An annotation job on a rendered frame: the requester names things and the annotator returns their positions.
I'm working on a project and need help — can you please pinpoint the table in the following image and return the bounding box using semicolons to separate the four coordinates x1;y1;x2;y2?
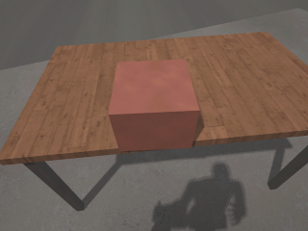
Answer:
0;32;308;212

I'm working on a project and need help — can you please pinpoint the carton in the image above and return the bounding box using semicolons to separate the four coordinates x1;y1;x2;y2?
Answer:
108;59;200;152

